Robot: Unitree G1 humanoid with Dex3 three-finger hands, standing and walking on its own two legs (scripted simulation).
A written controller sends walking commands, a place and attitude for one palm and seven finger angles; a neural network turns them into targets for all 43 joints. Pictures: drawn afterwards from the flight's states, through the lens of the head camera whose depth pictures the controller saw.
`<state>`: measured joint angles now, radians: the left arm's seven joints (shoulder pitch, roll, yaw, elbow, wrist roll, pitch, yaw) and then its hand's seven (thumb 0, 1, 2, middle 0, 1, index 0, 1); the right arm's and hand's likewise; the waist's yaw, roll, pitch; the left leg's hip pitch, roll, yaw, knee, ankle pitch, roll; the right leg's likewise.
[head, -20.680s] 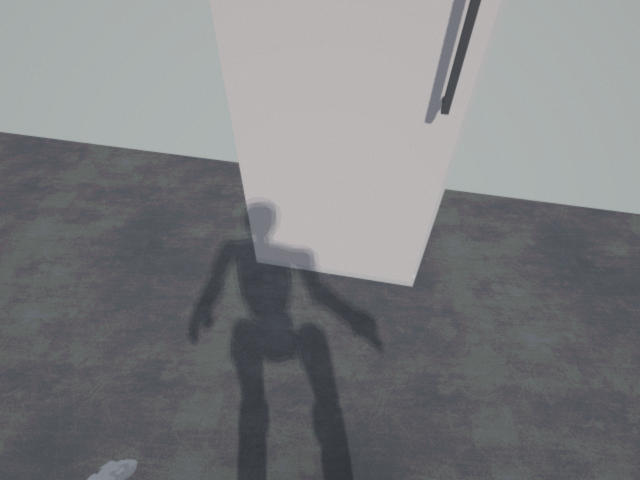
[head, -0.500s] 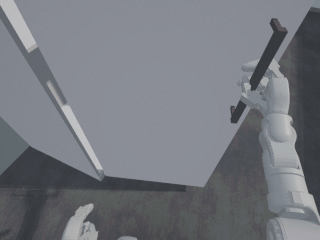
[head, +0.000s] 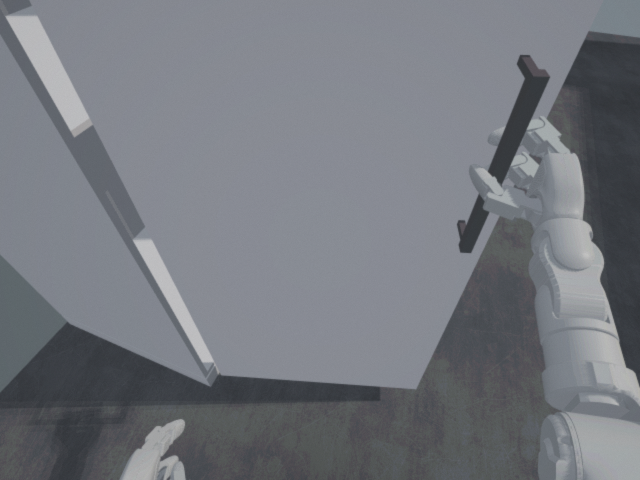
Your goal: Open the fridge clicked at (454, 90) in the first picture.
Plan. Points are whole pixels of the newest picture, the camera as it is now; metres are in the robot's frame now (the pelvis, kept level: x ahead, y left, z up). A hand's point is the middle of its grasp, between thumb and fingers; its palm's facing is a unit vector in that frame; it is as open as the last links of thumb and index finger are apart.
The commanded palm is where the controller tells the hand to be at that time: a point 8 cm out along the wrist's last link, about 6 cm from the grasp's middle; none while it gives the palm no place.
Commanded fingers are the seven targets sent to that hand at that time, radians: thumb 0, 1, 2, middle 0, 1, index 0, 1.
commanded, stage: loosen the grip on the handle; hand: right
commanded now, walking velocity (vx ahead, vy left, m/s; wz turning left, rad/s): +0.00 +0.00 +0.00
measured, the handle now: (490, 170) +0.47 -0.17 +0.16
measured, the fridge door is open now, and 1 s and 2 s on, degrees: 72 72 72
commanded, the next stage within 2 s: slip the hand off the handle in 0.40 s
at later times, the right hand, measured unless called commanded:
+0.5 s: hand (494, 201) +0.42 -0.16 +0.15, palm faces +0.07 +0.98 -0.16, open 14.5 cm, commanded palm +0.39 -0.23 +0.16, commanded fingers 0.00 0.55 -0.20 0.25 1.15 0.25 1.15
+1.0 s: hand (559, 210) +0.41 -0.23 +0.15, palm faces +0.09 +0.98 -0.16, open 14.7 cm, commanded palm +0.38 -0.28 +0.16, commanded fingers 0.00 0.55 -0.20 0.25 1.15 0.25 1.15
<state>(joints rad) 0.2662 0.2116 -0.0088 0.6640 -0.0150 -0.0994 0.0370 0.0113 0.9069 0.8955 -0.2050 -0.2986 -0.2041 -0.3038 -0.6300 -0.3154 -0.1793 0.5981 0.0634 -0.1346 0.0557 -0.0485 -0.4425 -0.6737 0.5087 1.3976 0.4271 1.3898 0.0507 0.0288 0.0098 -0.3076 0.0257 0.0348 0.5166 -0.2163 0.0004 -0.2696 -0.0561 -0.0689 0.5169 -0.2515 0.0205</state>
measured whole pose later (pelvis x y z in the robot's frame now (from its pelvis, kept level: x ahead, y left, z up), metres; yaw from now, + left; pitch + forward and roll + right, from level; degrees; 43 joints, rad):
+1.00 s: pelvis +0.02 -0.02 -0.01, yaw -2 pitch +3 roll +1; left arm 0.27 0.24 0.01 0.70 -0.03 -0.08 0.05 0.01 0.91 0.90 -0.20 -0.30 -0.20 -0.30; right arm -0.46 -0.37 -0.25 0.47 0.12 -0.23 0.18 -0.02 0.56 -0.20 0.25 1.15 0.26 1.15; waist 0.02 -0.01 -0.01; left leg -0.33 0.05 0.06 0.56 -0.27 -0.03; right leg -0.33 -0.04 -0.04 0.61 -0.33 0.00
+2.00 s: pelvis +0.01 +0.00 -0.01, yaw -3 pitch -3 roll +1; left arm 0.20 0.26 -0.05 0.68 -0.07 -0.16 0.12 0.02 0.91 0.90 -0.20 -0.30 -0.20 -0.30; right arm -0.08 -0.35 -0.35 0.09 0.34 0.06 0.30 -0.02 0.56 -0.20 0.25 1.15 0.26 1.15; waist -0.05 -0.04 0.01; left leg -0.24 0.03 0.09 0.58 -0.29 0.00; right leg -0.24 -0.05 -0.01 0.61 -0.32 0.03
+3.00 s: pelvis +0.02 -0.01 +0.01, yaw -1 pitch -7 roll +1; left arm 0.18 0.22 -0.01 0.72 0.02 -0.17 0.09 0.02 0.91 0.90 -0.20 -0.30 -0.20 -0.30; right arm 0.40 -0.32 -0.34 -0.34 0.07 -0.07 -0.13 0.00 -0.40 -0.66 0.22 0.59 0.23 0.59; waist -0.06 -0.06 0.05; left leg -0.04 0.03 0.05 0.36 -0.19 -0.02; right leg -0.03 -0.04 -0.05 0.40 -0.24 0.01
